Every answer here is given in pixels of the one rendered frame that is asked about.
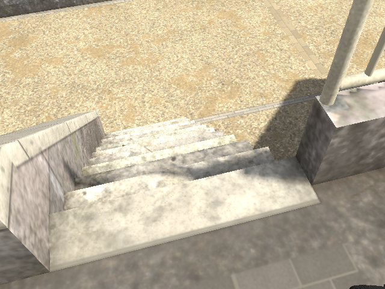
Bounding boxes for stairs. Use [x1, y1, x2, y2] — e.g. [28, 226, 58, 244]
[64, 117, 275, 210]

